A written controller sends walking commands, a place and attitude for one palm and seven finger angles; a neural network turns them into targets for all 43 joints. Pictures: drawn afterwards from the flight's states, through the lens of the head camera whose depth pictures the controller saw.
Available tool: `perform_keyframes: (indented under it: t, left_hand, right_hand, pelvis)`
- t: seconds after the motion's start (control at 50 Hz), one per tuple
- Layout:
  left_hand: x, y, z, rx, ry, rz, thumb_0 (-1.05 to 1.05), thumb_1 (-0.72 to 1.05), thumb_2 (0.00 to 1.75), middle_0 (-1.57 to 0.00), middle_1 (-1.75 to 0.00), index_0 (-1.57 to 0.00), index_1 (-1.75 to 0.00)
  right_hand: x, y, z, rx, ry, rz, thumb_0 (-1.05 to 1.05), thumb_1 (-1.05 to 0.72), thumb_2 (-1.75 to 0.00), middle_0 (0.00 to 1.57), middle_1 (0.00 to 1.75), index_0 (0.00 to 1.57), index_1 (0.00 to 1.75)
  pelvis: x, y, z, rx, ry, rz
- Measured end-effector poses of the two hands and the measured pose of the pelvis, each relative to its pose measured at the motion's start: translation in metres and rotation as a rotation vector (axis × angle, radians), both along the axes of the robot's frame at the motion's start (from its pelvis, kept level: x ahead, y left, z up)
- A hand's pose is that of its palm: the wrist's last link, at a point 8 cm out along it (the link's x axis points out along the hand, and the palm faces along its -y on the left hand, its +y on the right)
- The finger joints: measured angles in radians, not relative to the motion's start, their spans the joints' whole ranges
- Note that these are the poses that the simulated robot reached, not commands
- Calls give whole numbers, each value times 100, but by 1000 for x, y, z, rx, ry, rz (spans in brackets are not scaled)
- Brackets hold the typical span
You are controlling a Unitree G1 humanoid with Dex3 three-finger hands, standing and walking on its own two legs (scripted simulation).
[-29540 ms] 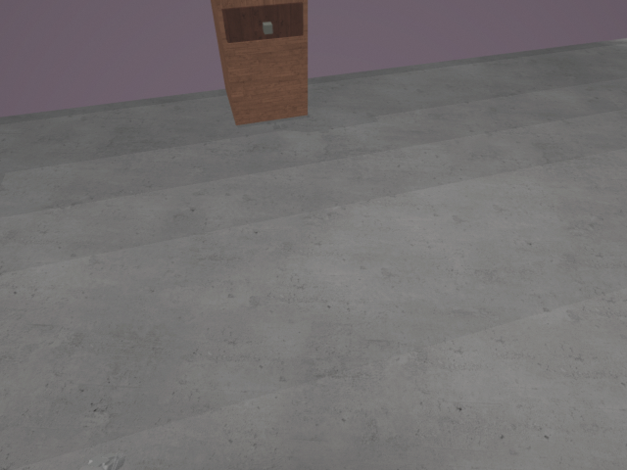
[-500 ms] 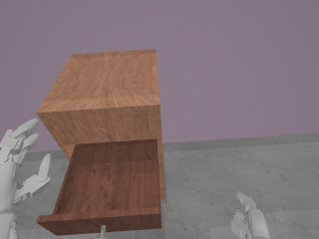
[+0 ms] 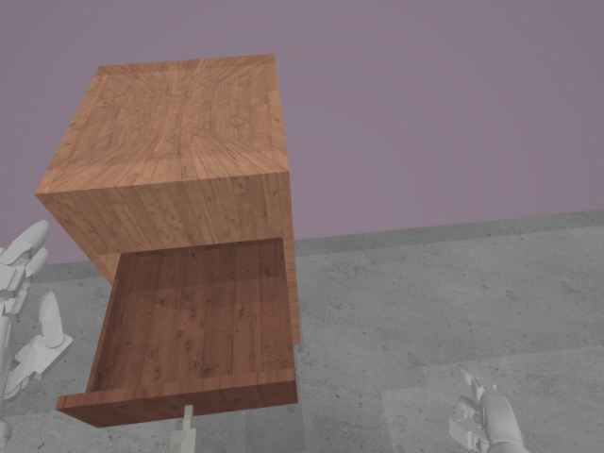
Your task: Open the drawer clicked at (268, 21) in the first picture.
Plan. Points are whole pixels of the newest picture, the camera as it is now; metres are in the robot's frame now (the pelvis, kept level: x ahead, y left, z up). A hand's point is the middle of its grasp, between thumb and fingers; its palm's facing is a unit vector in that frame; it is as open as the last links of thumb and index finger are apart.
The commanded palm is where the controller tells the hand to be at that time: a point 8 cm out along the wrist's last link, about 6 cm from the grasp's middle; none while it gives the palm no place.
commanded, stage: step back with the hand held close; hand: left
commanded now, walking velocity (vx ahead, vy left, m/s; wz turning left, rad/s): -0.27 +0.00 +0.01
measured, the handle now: (187, 431) +0.19 +0.22 -0.24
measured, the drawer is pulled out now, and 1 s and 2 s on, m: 0.30 0.30 0.30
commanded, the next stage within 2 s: stop stepping back and stand still in 1.38 s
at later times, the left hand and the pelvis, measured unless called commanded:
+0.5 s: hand out of the picture +0.13 +0.26 +0.15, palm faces +0.35 -0.80 -0.49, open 7.4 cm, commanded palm +0.07 +0.30 +0.17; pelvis -0.06 +0.02 -0.01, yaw +1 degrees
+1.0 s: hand out of the picture +0.10 +0.22 +0.16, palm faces +0.26 -0.84 -0.47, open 7.4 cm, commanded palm +0.03 +0.28 +0.17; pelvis -0.11 +0.00 -0.02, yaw -1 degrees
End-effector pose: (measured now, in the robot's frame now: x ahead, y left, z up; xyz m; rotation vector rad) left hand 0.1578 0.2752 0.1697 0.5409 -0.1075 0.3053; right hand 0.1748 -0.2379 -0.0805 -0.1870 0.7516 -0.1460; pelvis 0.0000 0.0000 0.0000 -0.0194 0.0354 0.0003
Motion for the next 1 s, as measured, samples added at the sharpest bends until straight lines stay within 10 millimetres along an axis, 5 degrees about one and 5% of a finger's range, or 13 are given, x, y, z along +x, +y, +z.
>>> perform_keyframes:
  t: [0.22, 0.46, 0.78, 1.0]
  left_hand:
    - [-13, 17, 5, 46, -10, -56, 2, 89, 89, -21, -30, -21, -31]
    - [-56, 25, 1, 34, -73, -20, 2, 89, 89, -21, -30, -21, -31]
    - [-79, 28, 5, 58, -161, -38, 2, 89, 89, -21, -30, -21, -31]
    - [-88, -14, 6, 33, -148, -152, 2, 89, 89, -21, -30, -21, -31]
  right_hand:
    - [-16, 11, 10, -36, 2, -33, 1, -91, -90, 20, 30, 20, 30]
    - [-39, 36, 10, -33, -58, 36, 1, -91, -90, 20, 30, 20, 30]
    - [-92, 23, 0, -64, -3, -2, 1, -91, -90, 20, 30, 20, 30]
    - [-105, 10, -6, -26, -17, 17, 1, -91, -90, 20, 30, 20, 30]
  pelvis:
    - [-18, 15, -2, -1, 21, 2]
    - [-51, 20, -11, -10, 17, 9]
    - [-78, 20, -15, -24, 19, 21]
    - [-106, -3, -16, -36, 44, -13]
